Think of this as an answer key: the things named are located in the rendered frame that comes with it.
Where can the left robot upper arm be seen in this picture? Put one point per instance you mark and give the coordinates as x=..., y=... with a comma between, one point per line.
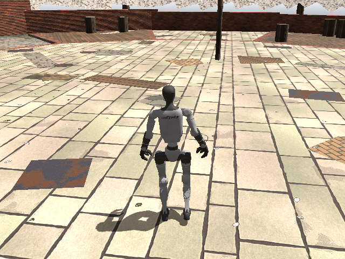
x=150, y=124

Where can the right robot upper arm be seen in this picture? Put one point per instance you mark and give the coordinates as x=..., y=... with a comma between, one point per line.
x=191, y=121

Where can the robot head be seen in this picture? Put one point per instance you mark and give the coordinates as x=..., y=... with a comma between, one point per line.
x=168, y=92

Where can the right robot thigh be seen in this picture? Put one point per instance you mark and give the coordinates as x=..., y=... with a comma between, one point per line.
x=185, y=157

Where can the robot left hand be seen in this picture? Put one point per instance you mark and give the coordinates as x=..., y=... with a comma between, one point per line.
x=147, y=152

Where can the robot right hand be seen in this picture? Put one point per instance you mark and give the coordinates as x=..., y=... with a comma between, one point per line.
x=205, y=150

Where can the right robot forearm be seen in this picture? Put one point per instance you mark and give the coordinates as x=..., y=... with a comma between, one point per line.
x=200, y=139

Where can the left robot forearm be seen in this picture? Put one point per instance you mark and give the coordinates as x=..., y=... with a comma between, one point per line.
x=145, y=143

